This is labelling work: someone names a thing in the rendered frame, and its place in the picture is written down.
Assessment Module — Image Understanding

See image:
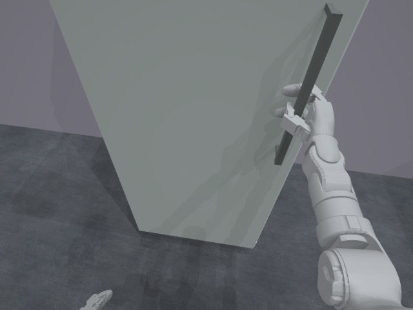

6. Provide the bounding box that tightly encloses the left robot hand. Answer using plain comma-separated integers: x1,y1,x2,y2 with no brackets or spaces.
80,290,112,310

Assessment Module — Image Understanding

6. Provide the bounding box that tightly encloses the handle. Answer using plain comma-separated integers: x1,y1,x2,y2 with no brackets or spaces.
274,3,343,165

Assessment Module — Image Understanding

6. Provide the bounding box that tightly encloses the right robot forearm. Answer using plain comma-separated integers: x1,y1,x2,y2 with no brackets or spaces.
302,135,401,301

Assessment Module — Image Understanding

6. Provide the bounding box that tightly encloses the right robot upper arm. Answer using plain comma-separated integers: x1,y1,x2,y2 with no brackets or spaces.
317,248,413,310

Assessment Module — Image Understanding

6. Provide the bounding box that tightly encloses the right robot hand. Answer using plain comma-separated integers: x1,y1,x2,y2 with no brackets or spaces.
274,83,335,146

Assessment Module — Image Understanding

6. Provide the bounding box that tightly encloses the fridge door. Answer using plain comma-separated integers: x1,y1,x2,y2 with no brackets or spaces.
49,0,367,249

